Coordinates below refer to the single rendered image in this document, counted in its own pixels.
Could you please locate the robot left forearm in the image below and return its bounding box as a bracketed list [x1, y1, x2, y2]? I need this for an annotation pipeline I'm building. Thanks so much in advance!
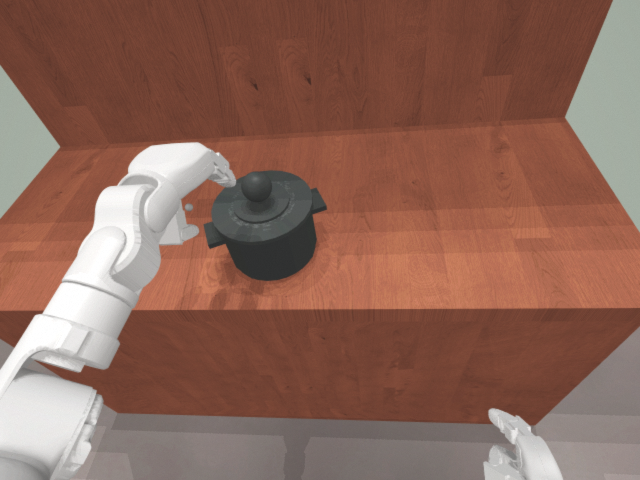
[0, 170, 180, 399]

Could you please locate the table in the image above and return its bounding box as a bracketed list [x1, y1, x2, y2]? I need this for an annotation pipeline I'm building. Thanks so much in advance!
[0, 0, 640, 425]

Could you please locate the pot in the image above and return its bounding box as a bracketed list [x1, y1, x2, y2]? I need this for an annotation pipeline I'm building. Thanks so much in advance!
[203, 188, 327, 281]

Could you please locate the robot left hand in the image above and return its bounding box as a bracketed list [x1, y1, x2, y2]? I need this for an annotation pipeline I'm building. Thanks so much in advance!
[128, 142, 236, 246]

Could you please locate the knob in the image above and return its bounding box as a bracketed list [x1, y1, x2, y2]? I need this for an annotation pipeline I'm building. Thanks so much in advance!
[241, 171, 272, 202]

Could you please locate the robot right hand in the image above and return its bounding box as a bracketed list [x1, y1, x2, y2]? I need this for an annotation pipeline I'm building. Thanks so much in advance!
[483, 408, 563, 480]

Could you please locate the left robot upper arm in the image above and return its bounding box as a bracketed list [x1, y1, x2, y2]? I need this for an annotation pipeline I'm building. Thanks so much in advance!
[0, 368, 104, 480]

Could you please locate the lid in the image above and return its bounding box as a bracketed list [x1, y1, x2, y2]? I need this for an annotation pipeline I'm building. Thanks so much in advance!
[211, 170, 313, 245]

